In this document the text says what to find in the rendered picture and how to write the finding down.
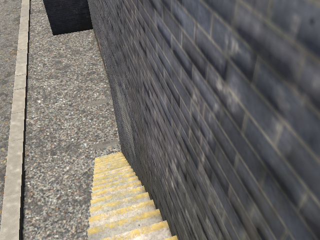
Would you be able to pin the stairs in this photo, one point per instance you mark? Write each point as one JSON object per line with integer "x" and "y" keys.
{"x": 121, "y": 209}

